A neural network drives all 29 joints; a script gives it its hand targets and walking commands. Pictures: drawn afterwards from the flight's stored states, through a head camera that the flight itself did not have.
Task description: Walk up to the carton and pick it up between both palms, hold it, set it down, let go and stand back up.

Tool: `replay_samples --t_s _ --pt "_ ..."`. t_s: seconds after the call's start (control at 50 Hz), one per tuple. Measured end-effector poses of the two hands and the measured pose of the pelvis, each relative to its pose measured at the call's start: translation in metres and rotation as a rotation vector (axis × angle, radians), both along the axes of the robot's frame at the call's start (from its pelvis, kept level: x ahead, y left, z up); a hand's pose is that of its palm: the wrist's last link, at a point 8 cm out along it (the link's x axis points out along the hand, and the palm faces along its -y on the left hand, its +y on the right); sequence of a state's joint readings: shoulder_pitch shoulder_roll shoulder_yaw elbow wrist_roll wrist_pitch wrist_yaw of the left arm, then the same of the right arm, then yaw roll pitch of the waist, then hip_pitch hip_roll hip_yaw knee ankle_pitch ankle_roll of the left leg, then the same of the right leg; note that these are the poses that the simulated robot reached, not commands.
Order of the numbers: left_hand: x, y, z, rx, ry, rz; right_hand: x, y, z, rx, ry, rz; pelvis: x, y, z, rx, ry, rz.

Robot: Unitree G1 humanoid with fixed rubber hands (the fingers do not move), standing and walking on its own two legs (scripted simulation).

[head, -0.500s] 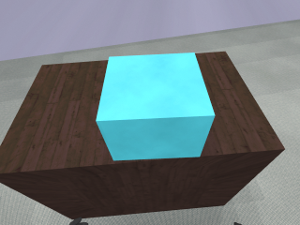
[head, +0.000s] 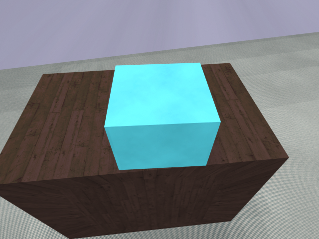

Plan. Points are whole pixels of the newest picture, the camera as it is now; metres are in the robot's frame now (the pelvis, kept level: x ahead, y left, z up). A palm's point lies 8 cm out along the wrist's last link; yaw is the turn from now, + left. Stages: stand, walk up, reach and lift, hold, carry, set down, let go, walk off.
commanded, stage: stand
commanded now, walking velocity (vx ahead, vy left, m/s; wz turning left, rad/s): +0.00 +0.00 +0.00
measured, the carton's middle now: (160, 115) +0.47 +0.02 +0.04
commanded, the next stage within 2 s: none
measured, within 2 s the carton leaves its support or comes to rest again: neither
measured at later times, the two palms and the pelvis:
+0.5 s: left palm out of the picture +0.02 +0.24 -0.13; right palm out of the picture +0.00 -0.24 -0.14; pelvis -0.01 +0.00 +0.00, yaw -1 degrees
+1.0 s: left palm out of the picture +0.02 +0.23 -0.14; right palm out of the picture +0.00 -0.23 -0.14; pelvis +0.00 +0.00 +0.00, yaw -2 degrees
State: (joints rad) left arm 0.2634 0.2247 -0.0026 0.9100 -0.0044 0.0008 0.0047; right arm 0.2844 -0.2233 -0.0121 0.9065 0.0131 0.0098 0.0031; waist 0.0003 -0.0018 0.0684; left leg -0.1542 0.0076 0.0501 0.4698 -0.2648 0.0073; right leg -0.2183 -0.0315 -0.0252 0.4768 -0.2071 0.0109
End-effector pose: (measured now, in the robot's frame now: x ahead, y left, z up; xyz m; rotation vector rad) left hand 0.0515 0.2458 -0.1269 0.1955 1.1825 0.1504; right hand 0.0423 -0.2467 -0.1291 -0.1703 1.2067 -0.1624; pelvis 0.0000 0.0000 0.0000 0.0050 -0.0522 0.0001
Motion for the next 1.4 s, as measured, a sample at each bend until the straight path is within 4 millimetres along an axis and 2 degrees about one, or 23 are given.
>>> replay_samples --t_s 0.18,0.4,0.66,1.4 --pt "-0.024 0.001 -0.001 0.009 0.049 0.019 -0.018 0.006 -0.006 0.018 0.035 -0.015 -0.006 0.000 0.000 0.001 0.004 -0.006" --pt "-0.035 -0.005 -0.005 -0.004 0.078 0.024 -0.035 0.006 -0.007 0.013 0.070 -0.038 -0.008 0.000 0.000 0.002 0.011 -0.014" --pt "-0.035 -0.011 -0.009 -0.014 0.098 0.021 -0.044 0.010 -0.009 0.016 0.101 -0.059 -0.006 0.001 0.001 0.003 0.016 -0.023" --pt "-0.025 -0.015 -0.012 -0.022 0.139 0.007 -0.043 0.023 -0.012 0.030 0.137 -0.089 0.007 0.005 0.002 0.003 0.019 -0.042"
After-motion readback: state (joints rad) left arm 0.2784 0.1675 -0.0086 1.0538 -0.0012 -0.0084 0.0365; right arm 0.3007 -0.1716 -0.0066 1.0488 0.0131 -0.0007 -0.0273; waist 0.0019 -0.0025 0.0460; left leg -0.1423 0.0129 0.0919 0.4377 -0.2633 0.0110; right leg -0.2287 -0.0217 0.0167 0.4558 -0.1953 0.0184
